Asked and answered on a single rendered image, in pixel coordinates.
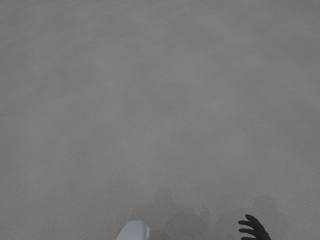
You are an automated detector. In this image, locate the robot right hand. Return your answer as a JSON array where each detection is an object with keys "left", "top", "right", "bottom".
[{"left": 238, "top": 214, "right": 271, "bottom": 240}]

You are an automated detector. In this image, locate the left robot thigh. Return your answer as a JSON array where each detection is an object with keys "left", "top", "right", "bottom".
[{"left": 115, "top": 220, "right": 150, "bottom": 240}]

